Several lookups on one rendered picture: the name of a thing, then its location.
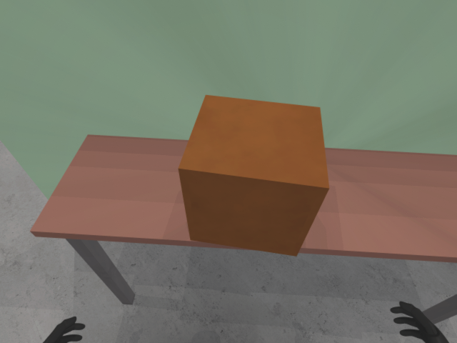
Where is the robot left hand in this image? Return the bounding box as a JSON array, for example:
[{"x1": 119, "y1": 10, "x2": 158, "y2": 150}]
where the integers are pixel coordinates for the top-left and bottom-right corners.
[{"x1": 43, "y1": 317, "x2": 85, "y2": 343}]

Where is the table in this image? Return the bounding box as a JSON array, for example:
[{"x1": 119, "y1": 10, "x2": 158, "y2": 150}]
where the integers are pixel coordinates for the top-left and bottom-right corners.
[{"x1": 30, "y1": 134, "x2": 457, "y2": 324}]

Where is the carton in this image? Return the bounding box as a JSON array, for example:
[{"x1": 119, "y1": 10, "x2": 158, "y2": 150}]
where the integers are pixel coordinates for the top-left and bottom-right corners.
[{"x1": 179, "y1": 95, "x2": 329, "y2": 257}]

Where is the robot right hand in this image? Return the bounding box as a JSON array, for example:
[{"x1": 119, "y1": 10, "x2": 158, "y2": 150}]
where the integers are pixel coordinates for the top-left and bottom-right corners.
[{"x1": 390, "y1": 302, "x2": 449, "y2": 343}]

